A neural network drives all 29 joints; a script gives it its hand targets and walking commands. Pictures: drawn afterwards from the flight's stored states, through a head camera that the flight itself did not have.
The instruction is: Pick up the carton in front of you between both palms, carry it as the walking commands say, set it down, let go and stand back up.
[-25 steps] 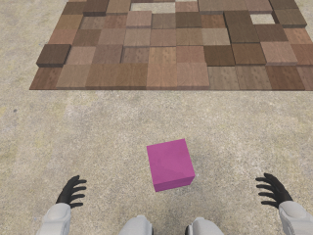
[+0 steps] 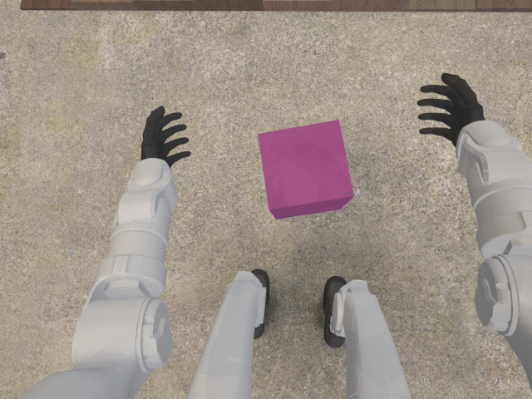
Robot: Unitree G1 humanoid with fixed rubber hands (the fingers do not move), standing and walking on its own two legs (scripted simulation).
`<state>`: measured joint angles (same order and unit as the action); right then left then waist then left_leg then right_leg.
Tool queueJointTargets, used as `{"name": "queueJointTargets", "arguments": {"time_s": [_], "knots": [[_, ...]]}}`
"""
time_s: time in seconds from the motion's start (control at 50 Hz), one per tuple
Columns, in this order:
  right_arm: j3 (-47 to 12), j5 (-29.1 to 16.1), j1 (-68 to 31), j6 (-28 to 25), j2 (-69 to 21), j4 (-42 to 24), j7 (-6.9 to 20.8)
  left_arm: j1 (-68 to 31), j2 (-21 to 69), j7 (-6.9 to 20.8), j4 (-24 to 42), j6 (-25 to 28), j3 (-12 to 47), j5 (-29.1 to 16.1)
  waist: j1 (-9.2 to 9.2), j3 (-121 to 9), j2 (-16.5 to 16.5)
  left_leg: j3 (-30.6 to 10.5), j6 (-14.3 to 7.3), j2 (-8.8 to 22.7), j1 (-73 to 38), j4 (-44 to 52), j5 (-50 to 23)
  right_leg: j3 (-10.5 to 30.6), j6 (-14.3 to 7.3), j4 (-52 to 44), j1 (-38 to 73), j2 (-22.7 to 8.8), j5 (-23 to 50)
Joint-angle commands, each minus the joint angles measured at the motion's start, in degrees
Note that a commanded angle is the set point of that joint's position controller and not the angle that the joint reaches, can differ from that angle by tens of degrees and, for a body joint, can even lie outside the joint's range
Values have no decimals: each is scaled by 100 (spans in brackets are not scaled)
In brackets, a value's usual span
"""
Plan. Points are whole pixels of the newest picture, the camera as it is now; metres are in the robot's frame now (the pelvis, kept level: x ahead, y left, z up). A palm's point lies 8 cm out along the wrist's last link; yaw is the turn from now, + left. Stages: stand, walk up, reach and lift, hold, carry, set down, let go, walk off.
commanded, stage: reach and lift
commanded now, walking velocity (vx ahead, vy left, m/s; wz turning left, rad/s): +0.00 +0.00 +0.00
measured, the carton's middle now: (303, 175) +0.51 +0.01 -0.54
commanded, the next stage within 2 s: none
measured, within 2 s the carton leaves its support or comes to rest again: leaves its support in 1.92 s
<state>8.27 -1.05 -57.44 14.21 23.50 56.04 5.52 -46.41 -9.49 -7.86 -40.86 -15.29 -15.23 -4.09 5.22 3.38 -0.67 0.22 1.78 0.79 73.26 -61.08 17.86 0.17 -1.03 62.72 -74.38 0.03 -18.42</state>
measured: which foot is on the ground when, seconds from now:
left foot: down 0.00-1.00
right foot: down 0.00-1.00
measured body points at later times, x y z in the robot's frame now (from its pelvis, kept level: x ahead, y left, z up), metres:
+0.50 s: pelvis +0.02 +0.00 -0.06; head +0.35 -0.02 +0.24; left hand +0.50 +0.21 -0.21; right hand +0.58 -0.17 -0.21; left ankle +0.09 +0.14 -0.63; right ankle +0.09 -0.11 -0.63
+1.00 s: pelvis -0.04 +0.01 -0.26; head +0.33 +0.00 -0.01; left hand +0.49 +0.21 -0.43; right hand +0.56 -0.16 -0.43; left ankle +0.09 +0.14 -0.63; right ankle +0.09 -0.11 -0.63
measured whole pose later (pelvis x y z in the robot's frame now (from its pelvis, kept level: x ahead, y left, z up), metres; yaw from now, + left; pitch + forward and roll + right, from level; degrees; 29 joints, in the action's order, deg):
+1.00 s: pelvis -0.04 +0.01 -0.26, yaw +3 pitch +41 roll +4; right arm -1.9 -10.5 -90.0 6.7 30.4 71.6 0.0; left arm -76.8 -10.4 -11.7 -55.4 -6.7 -14.2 -11.1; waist 5.2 15.4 1.1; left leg 0.5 3.0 -2.1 128.0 -115.6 28.8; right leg 2.9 -0.2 118.0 -130.0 0.1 -29.2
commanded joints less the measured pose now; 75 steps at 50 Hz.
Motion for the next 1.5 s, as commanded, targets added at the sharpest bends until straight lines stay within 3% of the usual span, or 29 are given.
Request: {"name": "queueJointTargets", "arguments": {"time_s": [0.0, 0.14, 0.26, 0.34, 0.4, 0.54, 0.64, 0.74, 0.84, 0.92, 1.06, 1.12, 1.18, 1.28, 1.48], "knots": [[151, 69, -2340, -89, 901, -116, 45, -1863, -498, -86, 379, 70, -293, 82, 138, -4657, -417, 405, 192, -352, -1377, 542, 161, 94, 129, -671, 2370, 250, -228], [370, 462, -3575, -215, 897, 362, 76, -2757, -260, -99, 320, 195, -880, 439, 292, -5496, -658, 523, 190, -445, -974, 257, -197, 135, 134, -382, 2200, 329, 146], [596, 815, -3509, -400, 545, 38, 5, -2457, -30, 43, 591, 494, -1187, 733, 316, -6333, -908, 601, 192, -554, -516, 55, -1361, 225, 175, -58, 2848, 358, 1934], [750, 957, -3133, -620, 123, -17, -68, -2095, 178, 173, 446, 832, -1334, 908, 258, -6187, -969, 553, 217, -580, 506, -303, -1846, 379, 168, 402, 2606, 318, 2998], [819, 1001, -2741, -746, -81, 49, -171, -1830, 248, 231, 218, 1043, -1400, 982, 181, -5978, -921, 492, 266, -561, 1303, -700, -1911, 474, 166, 860, 2103, 277, 3400], [586, 657, -2549, -982, 67, 31, -465, -1897, 63, 141, -46, 1306, -1082, 625, 14, -6121, -611, 448, 388, -546, 2187, -2064, -1767, 396, 156, 2157, 386, 304, 2724], [-60, -68, -3171, -1065, 638, -250, -605, -2301, -289, -113, 34, 1295, -500, -15, 34, -7046, -737, 430, 350, -540, 1887, -3042, -1939, 226, 174, 3145, 18, 305, 2356], [-619, -664, -3882, -955, 1060, -341, -646, -2961, -561, -329, 197, 1113, -77, -551, 111, -7398, -910, 464, 281, -462, 1798, -3725, -1233, 64, 159, 3826, -239, 235, 1362], [-875, -925, -4573, -789, 1292, 299, -609, -3752, -678, -442, -206, 902, 71, -758, 116, -6523, -875, 452, 226, -364, 2024, -4145, -137, 38, 130, 4169, -1123, 80, -20], [-962, -970, -4826, -811, 1327, 1002, -558, -4216, -675, -409, -822, 915, 65, -719, 90, -5623, -652, 406, 217, -292, 2197, -4483, 293, 112, 89, 4432, -1862, -34, -592], [-1049, -986, -5277, -1051, 1430, 1453, -567, -4774, -855, -321, -1408, 1186, 49, -636, 55, -5027, -421, 366, 259, -253, 2338, -5112, -19, 281, 50, 4991, -2135, -104, -305], [-1259, -1152, -5538, -1157, 1492, 1193, -655, -4876, -852, -340, -1381, 1311, 256, -902, 25, -5588, -538, 420, 253, -288, 2156, -5348, -452, 273, 77, 5242, -1634, -99, 185], [-1551, -1227, -5551, -1191, 1329, 959, -709, -4670, -722, -267, -1698, 1345, 407, -1165, 26, -5678, -951, 469, 225, -332, 2582, -5448, -638, 269, 147, 5367, -1270, -125, 537], [-1499, -1206, -5132, -1223, 1026, 662, -766, -4223, -770, -276, -1637, 1487, 351, -1111, 96, -5846, -982, 515, 218, -382, 2774, -5547, -963, 279, 174, 5519, -934, -32, 1103], [-1241, -1027, -4734, -1217, 835, 1257, -763, -4289, -615, -269, -1667, 1490, 279, -894, 0, -4762, -483, 396, 263, -411, 2743, -5405, -461, 266, 85, 5287, -2223, 0, 211]]}}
